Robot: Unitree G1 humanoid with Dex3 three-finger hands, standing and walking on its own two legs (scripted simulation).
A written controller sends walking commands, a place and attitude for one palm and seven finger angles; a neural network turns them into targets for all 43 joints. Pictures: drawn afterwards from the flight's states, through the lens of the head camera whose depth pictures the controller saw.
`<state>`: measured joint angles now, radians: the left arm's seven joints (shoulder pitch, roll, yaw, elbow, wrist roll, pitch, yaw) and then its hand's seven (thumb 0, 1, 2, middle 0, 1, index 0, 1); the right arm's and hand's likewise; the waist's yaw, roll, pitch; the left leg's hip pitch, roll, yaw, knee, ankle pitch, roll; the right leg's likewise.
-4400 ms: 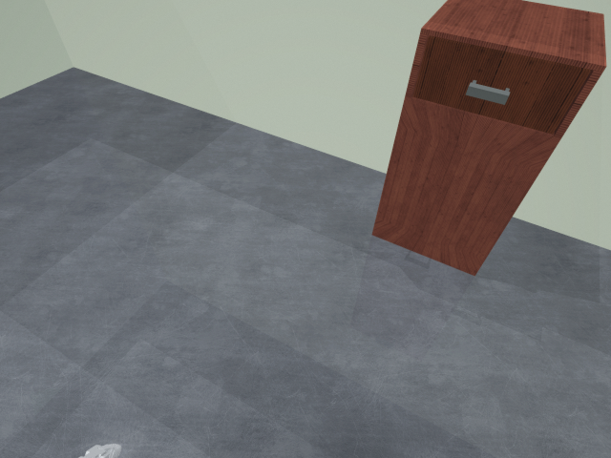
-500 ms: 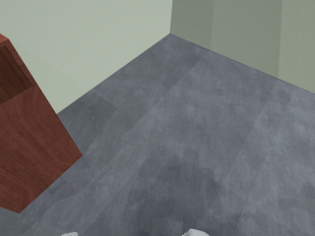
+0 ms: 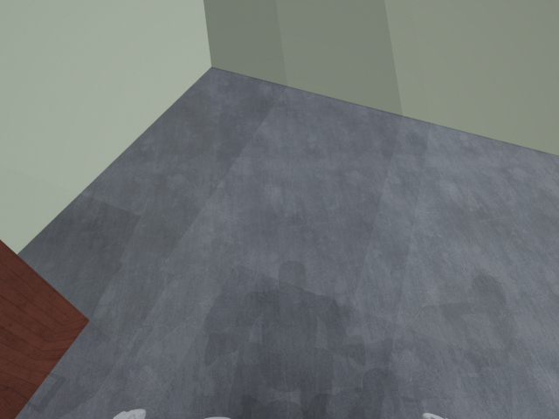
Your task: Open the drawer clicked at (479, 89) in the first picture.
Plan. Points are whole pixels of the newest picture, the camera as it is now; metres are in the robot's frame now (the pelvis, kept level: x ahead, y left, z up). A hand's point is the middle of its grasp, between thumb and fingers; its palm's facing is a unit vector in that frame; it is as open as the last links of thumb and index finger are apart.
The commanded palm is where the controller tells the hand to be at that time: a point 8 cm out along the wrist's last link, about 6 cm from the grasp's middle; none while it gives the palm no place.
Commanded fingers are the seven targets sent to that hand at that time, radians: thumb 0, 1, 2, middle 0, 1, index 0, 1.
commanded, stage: walk to a spot facing it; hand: left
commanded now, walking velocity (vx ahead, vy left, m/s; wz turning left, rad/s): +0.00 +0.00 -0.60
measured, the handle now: out of the picture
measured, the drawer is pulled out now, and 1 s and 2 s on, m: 0.00 0.00 0.00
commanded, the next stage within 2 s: turn to face it in 0.86 s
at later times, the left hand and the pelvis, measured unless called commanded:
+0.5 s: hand (191, 409) +0.15 +0.15 -0.15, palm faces -0.36 -0.90 -0.22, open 7.4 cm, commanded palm none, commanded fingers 0.00 0.90 0.90 -0.20 -0.30 -0.20 -0.30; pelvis +0.00 -0.01 +0.00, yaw -21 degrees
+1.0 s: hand (226, 385) +0.20 +0.10 -0.20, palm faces -0.43 -0.89 -0.14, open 7.4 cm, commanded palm none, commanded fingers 0.00 0.90 0.90 -0.20 -0.30 -0.20 -0.30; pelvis +0.17 -0.07 -0.02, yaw -31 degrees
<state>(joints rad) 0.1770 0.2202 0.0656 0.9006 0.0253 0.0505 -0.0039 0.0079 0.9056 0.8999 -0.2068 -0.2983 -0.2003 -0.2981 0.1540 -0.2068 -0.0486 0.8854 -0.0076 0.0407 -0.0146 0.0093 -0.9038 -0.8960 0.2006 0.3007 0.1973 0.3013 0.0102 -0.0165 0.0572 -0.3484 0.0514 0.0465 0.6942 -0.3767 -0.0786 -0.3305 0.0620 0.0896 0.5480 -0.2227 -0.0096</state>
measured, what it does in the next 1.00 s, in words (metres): walks ahead, turning right: left foot, then right foot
